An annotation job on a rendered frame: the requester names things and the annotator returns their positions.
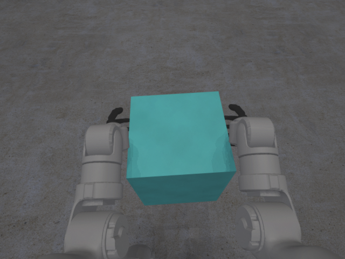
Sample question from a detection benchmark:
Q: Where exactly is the carton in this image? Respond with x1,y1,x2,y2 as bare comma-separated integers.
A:
126,91,236,206

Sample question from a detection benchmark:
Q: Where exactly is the robot left hand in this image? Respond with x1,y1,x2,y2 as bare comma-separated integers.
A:
106,107,130,131

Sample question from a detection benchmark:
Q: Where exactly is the robot left upper arm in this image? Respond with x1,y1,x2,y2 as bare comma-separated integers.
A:
38,210,129,259

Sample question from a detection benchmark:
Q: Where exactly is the robot left forearm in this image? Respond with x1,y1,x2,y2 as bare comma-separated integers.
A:
64,122,129,250

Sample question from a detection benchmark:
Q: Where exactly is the robot left thigh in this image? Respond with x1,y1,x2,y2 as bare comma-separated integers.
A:
123,244,155,259

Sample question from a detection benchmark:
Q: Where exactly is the robot right upper arm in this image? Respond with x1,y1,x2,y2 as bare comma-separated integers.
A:
235,201,343,259

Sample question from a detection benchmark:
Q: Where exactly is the robot right hand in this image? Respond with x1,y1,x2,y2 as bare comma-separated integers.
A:
224,104,247,146

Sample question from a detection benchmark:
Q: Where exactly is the robot right forearm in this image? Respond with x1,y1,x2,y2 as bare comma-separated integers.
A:
229,117,301,234

